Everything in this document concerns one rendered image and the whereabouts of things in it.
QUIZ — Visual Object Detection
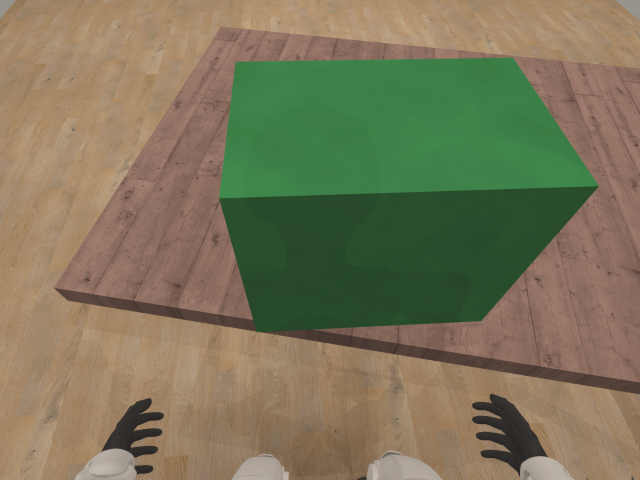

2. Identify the right robot thigh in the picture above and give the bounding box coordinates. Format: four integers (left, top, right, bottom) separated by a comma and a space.
367, 455, 442, 480

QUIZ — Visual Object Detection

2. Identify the left robot hand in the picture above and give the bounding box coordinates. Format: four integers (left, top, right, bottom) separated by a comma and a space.
102, 398, 164, 474

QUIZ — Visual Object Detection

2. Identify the right robot shin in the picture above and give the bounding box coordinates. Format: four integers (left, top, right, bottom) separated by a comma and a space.
379, 451, 402, 461

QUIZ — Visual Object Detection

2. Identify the table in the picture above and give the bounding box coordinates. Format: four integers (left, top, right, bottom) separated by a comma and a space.
54, 27, 640, 394

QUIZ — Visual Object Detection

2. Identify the right robot hand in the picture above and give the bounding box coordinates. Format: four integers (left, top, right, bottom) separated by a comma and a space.
472, 394, 548, 476

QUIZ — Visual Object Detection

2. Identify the left robot forearm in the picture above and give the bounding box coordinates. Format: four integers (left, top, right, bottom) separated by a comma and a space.
75, 449, 137, 480

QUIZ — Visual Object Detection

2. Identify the right robot forearm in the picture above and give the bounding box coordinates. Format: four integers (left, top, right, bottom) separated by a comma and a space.
520, 456, 574, 480

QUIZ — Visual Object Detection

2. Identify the carton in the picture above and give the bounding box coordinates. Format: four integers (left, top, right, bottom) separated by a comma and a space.
219, 58, 599, 332

